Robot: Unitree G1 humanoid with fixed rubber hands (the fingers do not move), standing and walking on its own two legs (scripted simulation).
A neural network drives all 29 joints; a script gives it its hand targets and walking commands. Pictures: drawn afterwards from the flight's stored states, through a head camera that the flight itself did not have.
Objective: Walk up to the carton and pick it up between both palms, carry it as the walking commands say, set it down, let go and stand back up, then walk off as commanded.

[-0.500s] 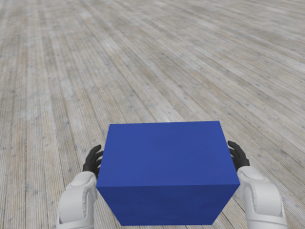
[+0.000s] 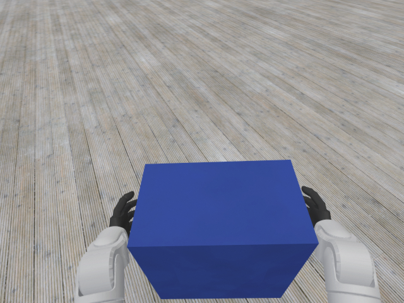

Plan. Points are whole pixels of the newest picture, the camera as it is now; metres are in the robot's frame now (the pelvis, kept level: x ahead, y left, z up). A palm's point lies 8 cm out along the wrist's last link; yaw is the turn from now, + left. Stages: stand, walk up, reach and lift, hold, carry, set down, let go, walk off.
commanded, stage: carry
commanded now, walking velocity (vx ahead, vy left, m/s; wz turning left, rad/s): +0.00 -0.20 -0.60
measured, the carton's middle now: (218, 236) +0.28 +0.00 -0.02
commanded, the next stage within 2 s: none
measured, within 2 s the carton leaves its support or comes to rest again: neither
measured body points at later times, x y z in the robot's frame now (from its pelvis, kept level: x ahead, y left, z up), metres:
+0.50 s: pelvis -0.03 -0.06 -0.01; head -0.01 -0.05 +0.44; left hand +0.26 +0.06 +0.05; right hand +0.18 -0.30 +0.06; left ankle -0.02 +0.08 -0.70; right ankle -0.01 -0.11 -0.74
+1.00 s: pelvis -0.09 -0.16 -0.02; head -0.07 -0.17 +0.43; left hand +0.23 -0.13 +0.06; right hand +0.04 -0.45 +0.05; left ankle -0.04 +0.05 -0.72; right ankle -0.12 -0.30 -0.74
